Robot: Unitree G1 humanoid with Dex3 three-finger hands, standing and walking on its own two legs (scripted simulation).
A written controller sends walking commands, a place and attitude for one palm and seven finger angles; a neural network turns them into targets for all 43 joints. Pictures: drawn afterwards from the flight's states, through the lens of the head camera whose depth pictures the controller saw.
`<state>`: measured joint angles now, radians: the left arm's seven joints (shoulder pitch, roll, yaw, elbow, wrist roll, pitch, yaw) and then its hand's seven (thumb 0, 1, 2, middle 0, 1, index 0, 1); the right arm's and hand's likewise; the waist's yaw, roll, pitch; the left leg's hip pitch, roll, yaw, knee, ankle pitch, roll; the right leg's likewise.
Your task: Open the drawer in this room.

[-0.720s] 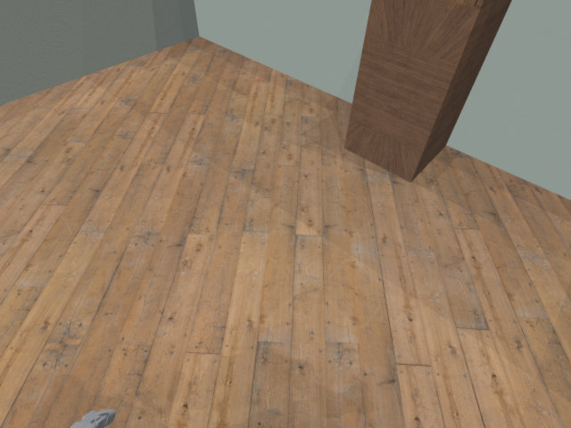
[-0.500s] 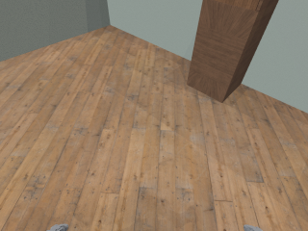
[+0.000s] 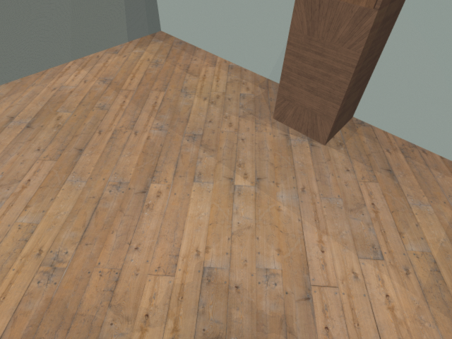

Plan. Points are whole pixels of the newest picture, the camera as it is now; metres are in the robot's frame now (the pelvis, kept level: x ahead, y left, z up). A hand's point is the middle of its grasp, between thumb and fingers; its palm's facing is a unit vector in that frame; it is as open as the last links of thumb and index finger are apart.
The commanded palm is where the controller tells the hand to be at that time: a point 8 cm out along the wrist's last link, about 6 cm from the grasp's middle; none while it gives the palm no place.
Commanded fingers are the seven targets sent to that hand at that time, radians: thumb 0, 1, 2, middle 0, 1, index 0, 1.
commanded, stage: stand and wait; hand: left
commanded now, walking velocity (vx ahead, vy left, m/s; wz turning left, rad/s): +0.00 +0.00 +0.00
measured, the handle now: out of the picture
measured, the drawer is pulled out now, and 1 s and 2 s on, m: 0.00 0.00 0.00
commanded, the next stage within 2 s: turn or walk to find it in 0.18 s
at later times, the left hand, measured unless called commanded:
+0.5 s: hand out of the picture +0.05 +0.22 -0.18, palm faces +0.05 -0.96 -0.28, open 7.4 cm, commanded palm none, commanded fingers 0.00 0.90 0.90 -0.20 -0.30 -0.20 -0.30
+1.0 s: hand out of the picture +0.01 +0.20 -0.16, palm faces +0.28 -0.91 -0.30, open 7.4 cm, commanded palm none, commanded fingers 0.00 0.90 0.90 -0.20 -0.30 -0.20 -0.30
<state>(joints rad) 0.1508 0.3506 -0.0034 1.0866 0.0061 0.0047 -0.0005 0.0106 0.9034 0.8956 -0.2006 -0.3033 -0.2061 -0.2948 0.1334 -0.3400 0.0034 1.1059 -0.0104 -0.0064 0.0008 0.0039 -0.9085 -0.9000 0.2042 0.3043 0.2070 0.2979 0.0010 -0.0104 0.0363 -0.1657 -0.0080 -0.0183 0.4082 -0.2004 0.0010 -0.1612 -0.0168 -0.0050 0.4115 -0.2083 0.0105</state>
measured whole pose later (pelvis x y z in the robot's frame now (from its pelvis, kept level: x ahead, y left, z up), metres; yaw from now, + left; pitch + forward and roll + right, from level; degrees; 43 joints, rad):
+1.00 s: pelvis -0.03 -0.03 -0.01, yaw +16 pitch +0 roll +0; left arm 0.18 0.21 0.04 0.91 0.01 0.03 0.03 0.01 0.91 0.90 -0.20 -0.30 -0.20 -0.29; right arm 0.25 -0.23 -0.08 0.97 -0.02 0.06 0.00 0.00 -0.91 -0.90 0.20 0.30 0.21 0.30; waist -0.03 0.04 0.04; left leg -0.45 -0.09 -0.15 0.73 -0.35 -0.02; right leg -0.22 -0.01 -0.03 0.54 -0.31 -0.01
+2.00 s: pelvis -0.08 -0.01 +0.00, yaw +19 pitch -2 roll +0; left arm 0.28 0.15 0.00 1.13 0.01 0.01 0.03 0.01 0.91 0.90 -0.20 -0.30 -0.20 -0.29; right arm 0.34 -0.14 -0.01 1.17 -0.01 0.01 -0.03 0.00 -0.92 -0.90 0.20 0.30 0.20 0.30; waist -0.01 -0.02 0.04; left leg -0.18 0.01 0.08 0.41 -0.20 0.01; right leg -0.19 -0.05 -0.06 0.42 -0.19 0.02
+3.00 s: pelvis -0.06 -0.01 -0.01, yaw +20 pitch -1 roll +0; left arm 0.26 0.16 0.02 1.10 0.01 0.00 0.04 0.01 0.91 0.90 -0.20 -0.30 -0.20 -0.29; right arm 0.24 -0.15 -0.02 1.11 -0.01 0.00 -0.02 0.01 -0.92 -0.90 0.20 0.30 0.20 0.30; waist 0.01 -0.01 0.03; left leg -0.23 0.02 0.05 0.50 -0.25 0.01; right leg -0.23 -0.05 -0.08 0.49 -0.25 0.01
